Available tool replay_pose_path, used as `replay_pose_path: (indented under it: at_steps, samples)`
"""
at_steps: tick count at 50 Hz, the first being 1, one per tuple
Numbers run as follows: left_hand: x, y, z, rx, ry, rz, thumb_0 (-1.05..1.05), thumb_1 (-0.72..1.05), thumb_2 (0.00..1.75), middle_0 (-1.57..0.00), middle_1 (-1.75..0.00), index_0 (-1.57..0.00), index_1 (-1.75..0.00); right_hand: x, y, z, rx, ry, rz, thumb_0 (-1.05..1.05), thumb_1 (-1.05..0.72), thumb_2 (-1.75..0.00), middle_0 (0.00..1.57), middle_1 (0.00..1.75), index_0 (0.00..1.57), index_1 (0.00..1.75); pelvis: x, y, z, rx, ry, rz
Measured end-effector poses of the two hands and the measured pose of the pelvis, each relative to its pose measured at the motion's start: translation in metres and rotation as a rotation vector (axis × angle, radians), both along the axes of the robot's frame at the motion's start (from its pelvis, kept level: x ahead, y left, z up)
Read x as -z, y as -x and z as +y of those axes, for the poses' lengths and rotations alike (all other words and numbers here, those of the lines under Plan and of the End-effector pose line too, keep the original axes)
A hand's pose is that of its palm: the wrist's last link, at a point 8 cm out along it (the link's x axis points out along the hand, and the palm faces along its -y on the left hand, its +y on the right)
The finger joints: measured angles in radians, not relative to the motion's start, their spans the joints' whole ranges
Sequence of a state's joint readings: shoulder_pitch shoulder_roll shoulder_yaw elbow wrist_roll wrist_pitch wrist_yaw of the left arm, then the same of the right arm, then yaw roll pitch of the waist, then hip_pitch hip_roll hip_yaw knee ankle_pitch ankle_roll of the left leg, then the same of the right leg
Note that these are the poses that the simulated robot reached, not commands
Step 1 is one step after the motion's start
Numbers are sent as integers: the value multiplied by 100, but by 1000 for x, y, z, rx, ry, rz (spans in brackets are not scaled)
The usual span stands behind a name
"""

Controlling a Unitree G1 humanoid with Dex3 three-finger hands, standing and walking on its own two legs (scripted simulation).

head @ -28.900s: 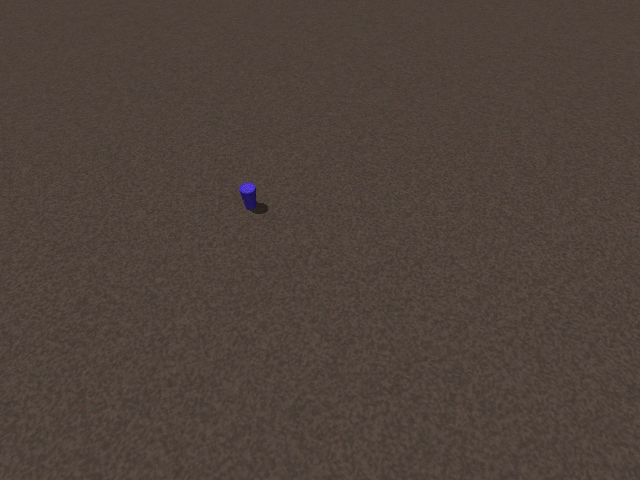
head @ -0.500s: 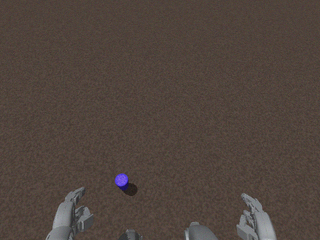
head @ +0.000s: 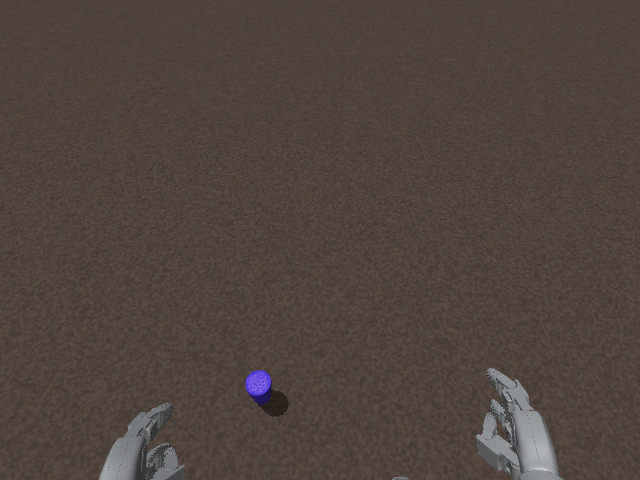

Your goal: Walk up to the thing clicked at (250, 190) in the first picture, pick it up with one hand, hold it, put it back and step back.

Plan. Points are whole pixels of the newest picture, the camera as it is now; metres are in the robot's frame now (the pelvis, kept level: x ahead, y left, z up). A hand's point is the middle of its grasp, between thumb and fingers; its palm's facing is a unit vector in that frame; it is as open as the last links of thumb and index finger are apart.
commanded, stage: home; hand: left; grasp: from above
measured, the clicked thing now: (260, 389) +0.48 +0.17 -0.66
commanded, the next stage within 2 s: stand in 1.66 s
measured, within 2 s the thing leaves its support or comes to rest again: neither
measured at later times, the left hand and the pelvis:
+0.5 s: hand (181, 475) +0.16 +0.18 -0.05, palm faces +0.04 -0.98 -0.20, open 7.4 cm; pelvis +0.00 +0.00 +0.00, yaw -1 degrees
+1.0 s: hand (180, 472) +0.16 +0.18 -0.05, palm faces +0.04 -0.98 -0.21, open 7.4 cm; pelvis +0.00 +0.00 +0.00, yaw -1 degrees
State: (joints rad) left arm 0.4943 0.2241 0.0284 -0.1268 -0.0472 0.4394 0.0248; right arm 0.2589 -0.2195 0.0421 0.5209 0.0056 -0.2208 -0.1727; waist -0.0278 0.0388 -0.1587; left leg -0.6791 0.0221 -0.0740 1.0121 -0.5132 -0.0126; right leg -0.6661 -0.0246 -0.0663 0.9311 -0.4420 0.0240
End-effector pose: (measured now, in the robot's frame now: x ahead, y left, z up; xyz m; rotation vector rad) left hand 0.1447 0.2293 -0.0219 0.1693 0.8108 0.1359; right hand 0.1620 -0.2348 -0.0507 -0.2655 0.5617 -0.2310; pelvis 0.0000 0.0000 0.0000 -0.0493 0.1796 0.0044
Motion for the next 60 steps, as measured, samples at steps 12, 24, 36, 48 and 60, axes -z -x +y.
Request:
replay_pose_path:
  at_steps: [12,24,36,48,60]
  samples:
    - [-2,-3,1,12,-9,2,2,91,89,-20,-30,-20,-30,9,19,-4,34,-8,43,1,-90,-89,20,30,21,30,0,1,1,8,-1,-3]
    - [-1,-1,-2,17,-2,-2,2,91,89,-20,-30,-20,-30,7,22,-8,41,0,28,1,-90,-89,20,30,21,30,1,4,0,11,-2,-9]
    - [0,2,0,16,-4,6,2,91,89,-20,-30,-20,-30,4,16,-5,30,1,4,1,-90,-89,20,30,21,30,1,5,1,9,0,-8]
    - [-1,-3,0,18,-5,-1,2,91,89,-20,-30,-20,-30,8,15,-4,34,-2,19,1,-90,-89,20,30,21,30,1,1,1,10,0,-4]
    - [0,-8,-1,17,-2,1,2,91,89,-20,-30,-20,-30,8,13,-7,41,2,28,1,-90,-89,20,30,21,30,2,-4,0,11,0,5]
